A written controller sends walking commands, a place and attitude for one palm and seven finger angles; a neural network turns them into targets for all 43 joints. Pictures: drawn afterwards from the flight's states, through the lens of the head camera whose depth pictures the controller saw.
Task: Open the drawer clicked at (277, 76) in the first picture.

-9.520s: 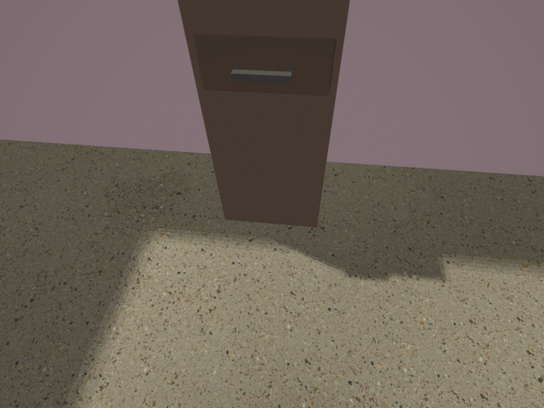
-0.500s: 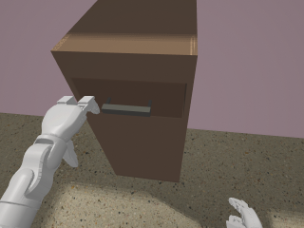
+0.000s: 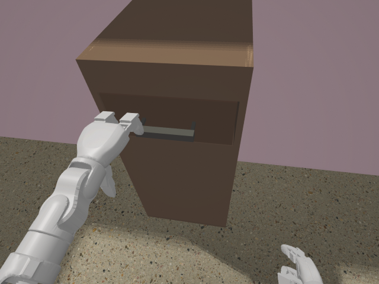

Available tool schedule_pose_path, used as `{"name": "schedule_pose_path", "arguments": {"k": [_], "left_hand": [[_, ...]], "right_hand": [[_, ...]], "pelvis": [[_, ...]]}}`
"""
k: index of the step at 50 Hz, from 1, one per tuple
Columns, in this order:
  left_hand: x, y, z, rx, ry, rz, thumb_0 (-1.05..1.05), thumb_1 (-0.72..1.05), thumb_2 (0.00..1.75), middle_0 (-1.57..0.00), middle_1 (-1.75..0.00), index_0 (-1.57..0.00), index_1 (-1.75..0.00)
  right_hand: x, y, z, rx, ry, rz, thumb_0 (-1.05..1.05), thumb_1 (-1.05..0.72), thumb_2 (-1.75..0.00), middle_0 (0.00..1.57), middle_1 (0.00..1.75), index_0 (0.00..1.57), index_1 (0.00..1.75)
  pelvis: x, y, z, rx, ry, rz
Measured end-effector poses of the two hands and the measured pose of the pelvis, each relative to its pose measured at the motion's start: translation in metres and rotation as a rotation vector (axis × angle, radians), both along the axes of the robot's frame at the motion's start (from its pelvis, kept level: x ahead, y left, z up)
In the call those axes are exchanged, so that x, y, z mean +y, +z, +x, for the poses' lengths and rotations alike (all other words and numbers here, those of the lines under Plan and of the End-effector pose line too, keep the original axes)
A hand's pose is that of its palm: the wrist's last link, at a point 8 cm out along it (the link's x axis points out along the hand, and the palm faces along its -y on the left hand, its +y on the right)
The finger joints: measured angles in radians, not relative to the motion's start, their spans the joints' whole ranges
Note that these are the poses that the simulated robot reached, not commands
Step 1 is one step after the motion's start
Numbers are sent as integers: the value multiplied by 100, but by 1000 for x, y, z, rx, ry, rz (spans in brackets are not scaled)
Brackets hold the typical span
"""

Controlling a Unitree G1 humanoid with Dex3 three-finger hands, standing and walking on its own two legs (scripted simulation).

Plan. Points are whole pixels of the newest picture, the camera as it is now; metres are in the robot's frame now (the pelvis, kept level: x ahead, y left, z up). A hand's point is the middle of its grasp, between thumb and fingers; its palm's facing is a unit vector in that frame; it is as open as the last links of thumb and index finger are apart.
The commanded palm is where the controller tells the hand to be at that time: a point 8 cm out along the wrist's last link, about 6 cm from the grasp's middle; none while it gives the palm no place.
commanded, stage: move the hooked fingers above the handle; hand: left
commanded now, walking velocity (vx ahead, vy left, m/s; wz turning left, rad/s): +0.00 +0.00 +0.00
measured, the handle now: (166, 128) +0.52 +0.15 +0.00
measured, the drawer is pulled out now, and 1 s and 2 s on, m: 0.00 0.00 0.00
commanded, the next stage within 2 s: none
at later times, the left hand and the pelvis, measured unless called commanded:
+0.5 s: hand (140, 142) +0.39 +0.17 +0.08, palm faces +0.02 -0.04 -1.00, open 13.8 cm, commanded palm +0.37 +0.17 +0.14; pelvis +0.02 -0.02 +0.00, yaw -1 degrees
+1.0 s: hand (157, 132) +0.44 +0.14 +0.07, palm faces -0.01 -0.04 -1.00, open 13.8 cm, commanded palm +0.42 +0.15 +0.13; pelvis +0.03 -0.04 -0.01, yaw -1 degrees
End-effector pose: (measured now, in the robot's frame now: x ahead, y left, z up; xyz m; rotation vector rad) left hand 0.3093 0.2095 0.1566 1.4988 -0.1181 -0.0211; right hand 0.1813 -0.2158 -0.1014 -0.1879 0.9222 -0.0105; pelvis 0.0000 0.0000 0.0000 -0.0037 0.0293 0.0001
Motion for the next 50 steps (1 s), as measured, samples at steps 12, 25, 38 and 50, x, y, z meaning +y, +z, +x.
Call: {"name": "schedule_pose_path", "arguments": {"k": [12,25,38,50], "left_hand": [[-23,-6,31,15,22,13,0,-49,30,-32,-120,-32,-120],[-37,-18,55,39,35,27,0,-49,30,-32,-120,-32,-120],[-55,-28,85,66,36,30,0,-49,30,-32,-120,-32,-120],[-63,-35,106,67,32,33,0,-49,30,-32,-120,-32,-120]], "right_hand": [[-17,-12,-21,70,-57,11,1,-91,-90,20,30,21,30],[-51,-15,-25,95,-116,-28,1,-91,-90,20,30,20,30],[-67,-18,-17,99,-144,-35,0,-91,-90,20,30,20,30],[-73,-25,-30,152,-175,-39,0,-91,-90,20,30,20,30]], "pelvis": [[-8,-1,5,23,-16,9],[-25,-2,16,48,-21,17],[-36,-5,26,86,-21,23],[-38,-7,32,119,-19,23]]}}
